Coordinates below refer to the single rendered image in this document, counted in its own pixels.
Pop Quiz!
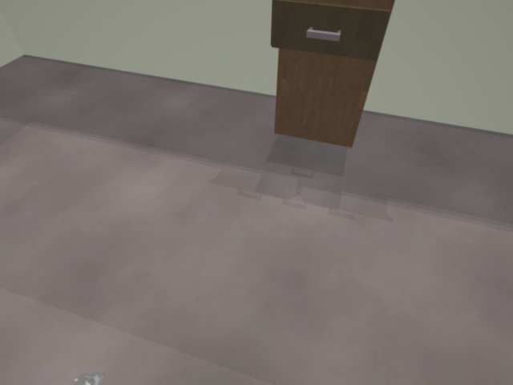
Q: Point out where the drawer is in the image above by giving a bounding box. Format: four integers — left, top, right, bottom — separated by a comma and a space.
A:
271, 0, 390, 61

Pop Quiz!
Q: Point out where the handle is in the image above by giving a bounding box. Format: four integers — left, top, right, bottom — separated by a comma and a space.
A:
306, 27, 341, 42

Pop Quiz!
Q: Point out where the cabinet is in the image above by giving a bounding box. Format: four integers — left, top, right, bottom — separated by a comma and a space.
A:
274, 0, 395, 148

